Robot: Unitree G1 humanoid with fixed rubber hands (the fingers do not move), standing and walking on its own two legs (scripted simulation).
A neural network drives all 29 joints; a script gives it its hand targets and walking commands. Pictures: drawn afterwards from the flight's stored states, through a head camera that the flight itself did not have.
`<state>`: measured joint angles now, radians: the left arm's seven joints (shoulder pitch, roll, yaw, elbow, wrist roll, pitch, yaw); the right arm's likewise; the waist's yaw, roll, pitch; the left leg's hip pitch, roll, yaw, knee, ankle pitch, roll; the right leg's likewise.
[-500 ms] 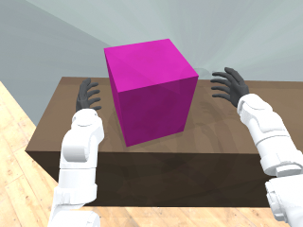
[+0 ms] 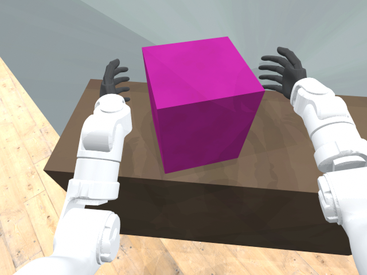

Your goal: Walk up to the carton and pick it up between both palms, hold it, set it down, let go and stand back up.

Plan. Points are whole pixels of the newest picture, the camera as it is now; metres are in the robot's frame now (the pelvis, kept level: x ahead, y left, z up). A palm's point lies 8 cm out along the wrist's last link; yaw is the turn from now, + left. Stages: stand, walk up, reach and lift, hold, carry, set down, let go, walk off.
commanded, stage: reach and lift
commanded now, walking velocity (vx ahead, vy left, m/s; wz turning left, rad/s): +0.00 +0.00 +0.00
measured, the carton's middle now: (194, 108) +0.48 +0.02 +0.06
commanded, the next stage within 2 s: none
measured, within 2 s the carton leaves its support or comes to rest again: leaves its support in 2.00 s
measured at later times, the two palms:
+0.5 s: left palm (111, 77) +0.42 +0.19 +0.19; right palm (289, 52) +0.49 -0.16 +0.22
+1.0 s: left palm (123, 96) +0.43 +0.18 +0.13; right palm (287, 72) +0.50 -0.17 +0.17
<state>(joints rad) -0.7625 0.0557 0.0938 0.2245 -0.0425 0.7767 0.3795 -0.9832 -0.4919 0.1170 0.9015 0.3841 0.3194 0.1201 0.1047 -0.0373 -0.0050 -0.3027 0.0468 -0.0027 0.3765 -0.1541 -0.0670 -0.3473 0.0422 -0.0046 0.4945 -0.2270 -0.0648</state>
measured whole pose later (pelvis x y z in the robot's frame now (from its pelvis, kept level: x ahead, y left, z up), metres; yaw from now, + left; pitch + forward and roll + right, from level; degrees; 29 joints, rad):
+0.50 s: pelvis +0.00 +0.00 +0.00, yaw +0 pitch +10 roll +2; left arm -1.04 0.10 0.11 0.67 -0.09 0.62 0.38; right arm -1.28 -0.49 0.17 1.16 0.39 0.34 0.11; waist 0.14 -0.03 -0.10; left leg -0.41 0.05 0.00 0.38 -0.14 -0.07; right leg -0.45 0.04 0.00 0.49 -0.21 -0.06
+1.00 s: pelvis +0.00 +0.00 +0.00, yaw +0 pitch +12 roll +2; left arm -1.00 0.05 0.15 0.86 -0.09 0.37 0.30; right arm -1.26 -0.49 0.20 1.34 0.39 0.18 0.12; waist 0.14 -0.01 -0.10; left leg -0.46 0.05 0.00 0.38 -0.13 -0.07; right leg -0.50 0.04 0.00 0.49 -0.21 -0.06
